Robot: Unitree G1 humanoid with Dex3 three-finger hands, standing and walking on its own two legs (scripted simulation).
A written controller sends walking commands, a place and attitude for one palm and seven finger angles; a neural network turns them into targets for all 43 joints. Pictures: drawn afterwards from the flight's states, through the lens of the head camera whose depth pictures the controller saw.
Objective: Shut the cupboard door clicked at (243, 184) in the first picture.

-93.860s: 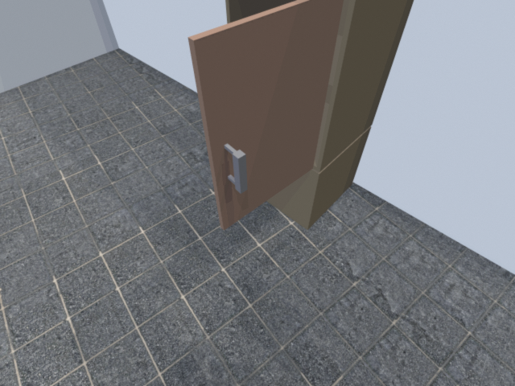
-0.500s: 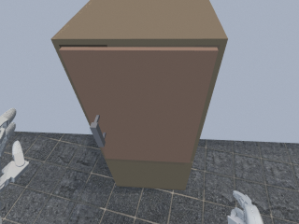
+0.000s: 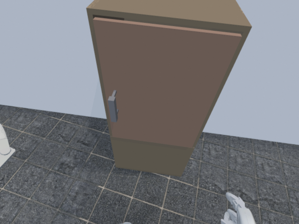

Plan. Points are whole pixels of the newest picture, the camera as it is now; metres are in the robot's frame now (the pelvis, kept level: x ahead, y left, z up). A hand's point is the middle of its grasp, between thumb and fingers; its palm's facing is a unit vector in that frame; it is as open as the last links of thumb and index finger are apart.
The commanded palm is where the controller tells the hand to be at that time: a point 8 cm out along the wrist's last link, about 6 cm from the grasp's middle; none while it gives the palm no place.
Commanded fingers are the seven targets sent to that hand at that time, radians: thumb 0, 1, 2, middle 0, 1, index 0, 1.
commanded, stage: step back with the hand held close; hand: left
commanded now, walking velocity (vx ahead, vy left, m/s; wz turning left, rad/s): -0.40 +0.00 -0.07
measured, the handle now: (114, 106) +0.55 +0.17 -0.06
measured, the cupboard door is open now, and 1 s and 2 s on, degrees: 0 0 0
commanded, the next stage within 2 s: stop stepping back and stand still in 0.54 s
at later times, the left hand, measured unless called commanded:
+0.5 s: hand out of the picture +0.09 +0.30 +0.18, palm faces +0.52 -0.78 -0.35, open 7.4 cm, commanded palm +0.02 +0.33 +0.19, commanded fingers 0.00 0.90 0.90 -0.20 -0.30 -0.20 -0.30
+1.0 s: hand out of the picture -0.01 +0.28 +0.18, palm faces +0.39 -0.81 -0.45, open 7.4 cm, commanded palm -0.04 +0.31 +0.19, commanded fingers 0.00 0.90 0.90 -0.20 -0.30 -0.20 -0.30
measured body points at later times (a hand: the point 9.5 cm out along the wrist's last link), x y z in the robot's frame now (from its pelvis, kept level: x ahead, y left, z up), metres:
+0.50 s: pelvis -0.11 +0.02 -0.01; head -0.11 +0.07 +0.44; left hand +0.06 +0.34 +0.20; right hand +0.06 -0.23 -0.07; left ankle -0.03 +0.11 -0.73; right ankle -0.03 -0.13 -0.71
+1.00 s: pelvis -0.21 +0.02 -0.01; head -0.26 +0.05 +0.43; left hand -0.04 +0.32 +0.21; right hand -0.12 -0.24 -0.10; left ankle -0.05 +0.10 -0.72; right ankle -0.37 -0.08 -0.72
